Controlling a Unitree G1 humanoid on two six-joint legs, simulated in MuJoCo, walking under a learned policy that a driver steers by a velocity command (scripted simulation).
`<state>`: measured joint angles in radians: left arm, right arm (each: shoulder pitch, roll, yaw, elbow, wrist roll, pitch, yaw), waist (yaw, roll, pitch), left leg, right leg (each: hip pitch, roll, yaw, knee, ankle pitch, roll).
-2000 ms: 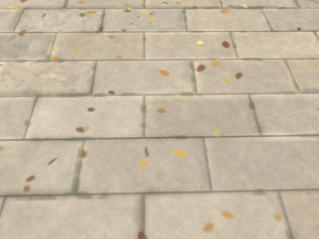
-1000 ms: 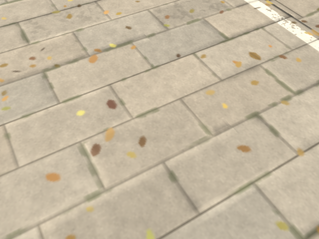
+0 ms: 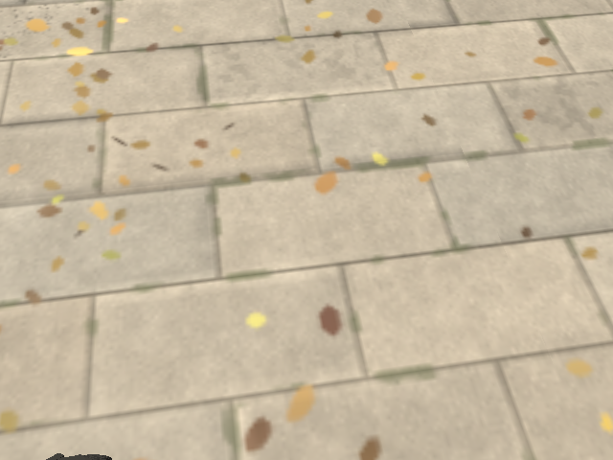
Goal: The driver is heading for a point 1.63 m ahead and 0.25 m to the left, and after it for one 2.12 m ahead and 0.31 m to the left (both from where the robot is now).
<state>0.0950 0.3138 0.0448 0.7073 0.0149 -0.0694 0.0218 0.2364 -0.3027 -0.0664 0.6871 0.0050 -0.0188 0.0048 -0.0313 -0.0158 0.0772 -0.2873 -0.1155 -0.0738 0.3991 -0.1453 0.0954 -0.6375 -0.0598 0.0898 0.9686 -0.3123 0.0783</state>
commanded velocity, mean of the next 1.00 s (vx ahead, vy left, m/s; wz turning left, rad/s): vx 0.05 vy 0.00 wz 0.44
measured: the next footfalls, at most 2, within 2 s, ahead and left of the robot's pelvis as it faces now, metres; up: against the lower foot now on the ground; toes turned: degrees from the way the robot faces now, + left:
right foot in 0.20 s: +0.23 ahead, -0.13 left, +0.00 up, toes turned +14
left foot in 0.62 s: +0.10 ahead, +0.10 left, +0.00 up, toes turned +23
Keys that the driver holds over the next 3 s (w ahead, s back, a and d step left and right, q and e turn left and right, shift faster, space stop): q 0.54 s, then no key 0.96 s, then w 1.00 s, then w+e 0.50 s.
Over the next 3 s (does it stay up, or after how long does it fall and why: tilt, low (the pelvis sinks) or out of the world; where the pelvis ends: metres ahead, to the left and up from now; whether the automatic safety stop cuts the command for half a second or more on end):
stays up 0.75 0.21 0.01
